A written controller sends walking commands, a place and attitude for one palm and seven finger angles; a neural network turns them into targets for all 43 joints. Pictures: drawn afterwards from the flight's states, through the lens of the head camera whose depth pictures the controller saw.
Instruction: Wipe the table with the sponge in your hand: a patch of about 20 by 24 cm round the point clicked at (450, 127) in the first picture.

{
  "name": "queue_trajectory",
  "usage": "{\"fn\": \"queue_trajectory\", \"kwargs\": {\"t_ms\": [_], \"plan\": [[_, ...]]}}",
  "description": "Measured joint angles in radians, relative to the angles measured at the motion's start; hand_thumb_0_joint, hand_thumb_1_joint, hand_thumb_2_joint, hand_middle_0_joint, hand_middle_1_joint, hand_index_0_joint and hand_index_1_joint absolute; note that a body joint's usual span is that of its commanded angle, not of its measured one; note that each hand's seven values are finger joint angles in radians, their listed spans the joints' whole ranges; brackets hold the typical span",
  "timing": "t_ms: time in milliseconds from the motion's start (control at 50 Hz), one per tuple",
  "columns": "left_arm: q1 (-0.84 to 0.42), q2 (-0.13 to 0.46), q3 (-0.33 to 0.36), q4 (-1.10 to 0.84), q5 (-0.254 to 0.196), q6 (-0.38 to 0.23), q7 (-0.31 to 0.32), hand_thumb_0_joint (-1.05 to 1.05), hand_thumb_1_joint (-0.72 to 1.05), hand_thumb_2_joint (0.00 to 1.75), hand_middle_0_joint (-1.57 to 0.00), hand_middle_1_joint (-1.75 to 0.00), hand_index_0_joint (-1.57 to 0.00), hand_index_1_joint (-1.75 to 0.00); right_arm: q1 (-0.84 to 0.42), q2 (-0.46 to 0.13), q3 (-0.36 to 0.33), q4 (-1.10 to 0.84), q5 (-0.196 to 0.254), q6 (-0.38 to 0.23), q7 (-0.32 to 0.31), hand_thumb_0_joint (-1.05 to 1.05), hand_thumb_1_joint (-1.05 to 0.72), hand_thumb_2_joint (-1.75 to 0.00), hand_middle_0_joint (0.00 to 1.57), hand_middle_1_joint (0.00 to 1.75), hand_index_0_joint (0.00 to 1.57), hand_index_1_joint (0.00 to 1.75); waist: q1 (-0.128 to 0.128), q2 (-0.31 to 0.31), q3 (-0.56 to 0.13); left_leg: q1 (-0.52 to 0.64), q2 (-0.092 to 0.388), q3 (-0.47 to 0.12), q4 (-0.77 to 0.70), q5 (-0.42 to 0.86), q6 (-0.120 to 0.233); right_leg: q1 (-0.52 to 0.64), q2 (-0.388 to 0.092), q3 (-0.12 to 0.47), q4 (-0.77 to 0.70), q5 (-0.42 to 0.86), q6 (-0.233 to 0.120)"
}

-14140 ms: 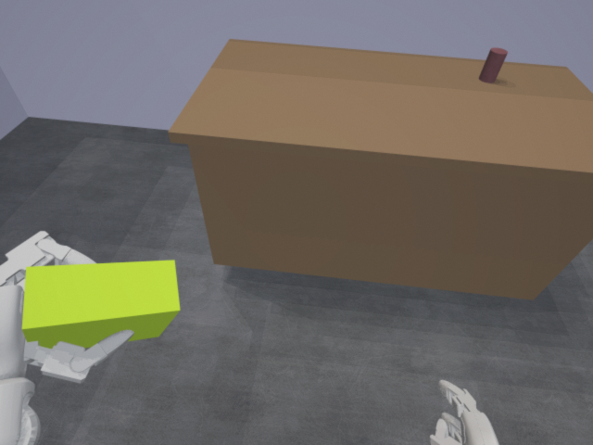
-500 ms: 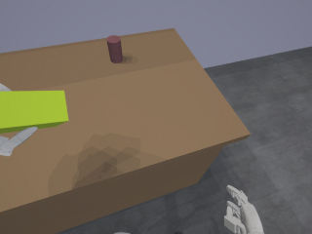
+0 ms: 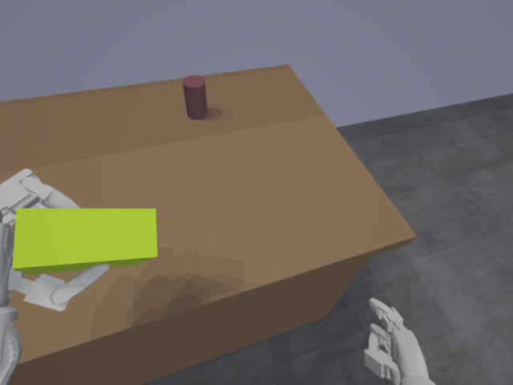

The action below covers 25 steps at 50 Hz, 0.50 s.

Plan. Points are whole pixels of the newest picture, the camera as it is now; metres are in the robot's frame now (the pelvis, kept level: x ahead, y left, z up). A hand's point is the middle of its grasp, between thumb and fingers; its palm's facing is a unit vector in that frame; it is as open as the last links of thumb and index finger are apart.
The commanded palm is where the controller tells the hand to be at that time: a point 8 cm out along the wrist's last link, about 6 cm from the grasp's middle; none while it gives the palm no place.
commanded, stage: come to a stop and stand still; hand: left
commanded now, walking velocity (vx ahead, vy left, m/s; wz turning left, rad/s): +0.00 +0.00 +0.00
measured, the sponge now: (108, 241) +0.24 +0.21 +0.14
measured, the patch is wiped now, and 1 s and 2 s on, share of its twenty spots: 0.00 0.00 0.00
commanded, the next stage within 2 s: look again from close up in 0.18 s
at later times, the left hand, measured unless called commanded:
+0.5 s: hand (59, 251) +0.22 +0.25 +0.15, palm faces +0.38 -0.84 -0.39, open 9.5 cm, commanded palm +0.15 +0.28 +0.18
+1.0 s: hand (80, 300) +0.18 +0.22 +0.13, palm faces +0.25 -0.74 -0.62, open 9.5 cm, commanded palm +0.15 +0.27 +0.18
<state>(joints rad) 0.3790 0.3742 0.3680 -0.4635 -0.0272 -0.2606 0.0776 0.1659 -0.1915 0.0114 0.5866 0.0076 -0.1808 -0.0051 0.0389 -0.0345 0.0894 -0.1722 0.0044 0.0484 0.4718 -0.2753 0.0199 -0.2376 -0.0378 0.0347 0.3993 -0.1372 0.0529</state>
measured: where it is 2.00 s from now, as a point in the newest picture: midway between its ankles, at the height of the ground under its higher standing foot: outside the picture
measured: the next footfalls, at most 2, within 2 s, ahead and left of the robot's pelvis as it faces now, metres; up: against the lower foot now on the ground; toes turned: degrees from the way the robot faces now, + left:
none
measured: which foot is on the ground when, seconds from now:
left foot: down 0.00-1.00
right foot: down 0.00-1.00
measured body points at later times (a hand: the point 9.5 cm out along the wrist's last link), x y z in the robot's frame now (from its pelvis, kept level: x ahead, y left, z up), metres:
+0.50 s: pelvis +0.00 +0.00 +0.00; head +0.02 +0.01 +0.45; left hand +0.19 +0.29 +0.18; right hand +0.18 -0.22 -0.07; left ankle -0.01 +0.10 -0.74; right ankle +0.05 -0.16 -0.74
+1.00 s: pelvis -0.02 -0.04 -0.01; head -0.02 -0.06 +0.44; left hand +0.16 +0.26 +0.16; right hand +0.19 -0.25 -0.08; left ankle -0.01 +0.10 -0.74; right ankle +0.05 -0.16 -0.74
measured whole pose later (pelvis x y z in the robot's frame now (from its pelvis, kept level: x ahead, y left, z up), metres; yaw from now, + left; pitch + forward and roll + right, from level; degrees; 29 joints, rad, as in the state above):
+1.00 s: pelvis -0.02 -0.04 -0.01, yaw +3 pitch -3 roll +1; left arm 0.42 0.45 0.29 -0.41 0.08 0.03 -0.03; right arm 0.17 -0.25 0.02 0.61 0.00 -0.15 -0.03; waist 0.05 0.02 0.04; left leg -0.21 0.00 0.00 0.54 -0.28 -0.02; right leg -0.31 -0.03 0.01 0.58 -0.22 0.01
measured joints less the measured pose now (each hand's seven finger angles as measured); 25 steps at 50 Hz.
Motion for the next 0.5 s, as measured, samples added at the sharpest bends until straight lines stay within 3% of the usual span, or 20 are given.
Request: {"fn": "queue_trajectory", "kwargs": {"t_ms": [180,320,500], "plan": [[0.013,-0.002,-0.008,0.021,0.0,0.044,-0.006,-0.01,-0.44,1.02,-0.78,-1.37,-0.79,-1.37,0.013,0.014,0.013,-0.024,0.001,0.023,-0.005,0.01,-0.9,-0.89,0.2,0.3,0.2,0.3,0.001,-0.018,0.012,0.004,-0.006,-0.009,-0.01,0.008,0.002,0.006,-0.007,-0.009,-0.005,0.001,0.001],[0.023,0.002,-0.008,-0.031,0.0,0.024,0.004,-0.01,-0.44,1.02,-0.78,-1.37,-0.79,-1.37,0.028,0.01,0.012,-0.01,-0.003,0.028,-0.006,0.01,-0.9,-0.89,0.2,0.3,0.2,0.3,0.007,-0.014,0.015,0.0,-0.002,-0.016,-0.005,0.007,-0.001,0.01,-0.003,-0.017,-0.011,0.004,-0.002],[0.023,-0.007,-0.006,0.03,-0.001,0.04,0.009,-0.01,-0.44,1.02,-0.78,-1.37,-0.79,-1.37,0.035,-0.001,0.003,-0.001,0.001,0.04,-0.012,0.01,-0.9,-0.89,0.2,0.3,0.2,0.3,-0.008,0.004,-0.004,0.005,0.003,-0.012,-0.015,0.013,-0.005,0.011,0.002,-0.013,-0.017,0.01,-0.006]]}}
